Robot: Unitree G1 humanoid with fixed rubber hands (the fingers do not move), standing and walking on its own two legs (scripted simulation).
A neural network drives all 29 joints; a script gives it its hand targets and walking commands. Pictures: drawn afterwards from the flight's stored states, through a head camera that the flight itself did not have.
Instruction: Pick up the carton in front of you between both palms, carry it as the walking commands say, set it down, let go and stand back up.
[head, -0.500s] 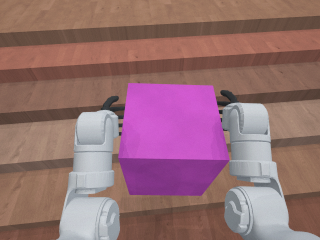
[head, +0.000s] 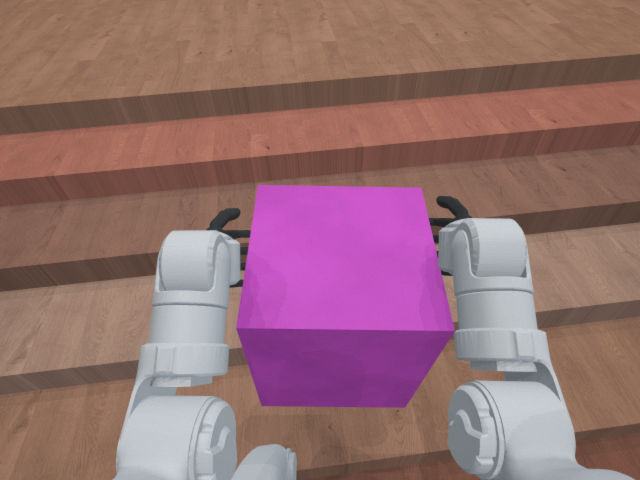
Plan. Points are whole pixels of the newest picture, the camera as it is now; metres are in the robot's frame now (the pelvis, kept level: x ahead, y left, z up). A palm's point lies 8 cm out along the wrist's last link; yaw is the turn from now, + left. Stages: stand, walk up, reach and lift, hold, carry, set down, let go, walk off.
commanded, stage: carry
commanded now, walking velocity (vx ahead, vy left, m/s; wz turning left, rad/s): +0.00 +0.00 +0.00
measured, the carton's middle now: (336, 303) +0.36 +0.00 +0.02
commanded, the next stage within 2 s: none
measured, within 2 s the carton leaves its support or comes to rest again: neither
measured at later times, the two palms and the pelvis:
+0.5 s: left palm (211, 140) +0.43 +0.14 +0.24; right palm (471, 117) +0.45 -0.14 +0.25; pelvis +0.08 +0.00 +0.09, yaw +0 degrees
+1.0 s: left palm (209, 142) +0.44 +0.14 +0.23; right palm (461, 120) +0.46 -0.14 +0.24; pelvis +0.09 +0.00 +0.10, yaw +1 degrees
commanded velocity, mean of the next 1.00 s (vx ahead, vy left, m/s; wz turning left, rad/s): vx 0.00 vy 0.00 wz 0.00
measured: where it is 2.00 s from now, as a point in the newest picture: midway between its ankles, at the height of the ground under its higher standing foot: outside the picture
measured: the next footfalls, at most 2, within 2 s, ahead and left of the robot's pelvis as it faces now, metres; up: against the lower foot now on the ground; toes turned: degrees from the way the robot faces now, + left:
left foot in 0.06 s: +0.15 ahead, +0.11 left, +0.10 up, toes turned +5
right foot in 0.36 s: +0.14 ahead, -0.08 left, +0.10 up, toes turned -1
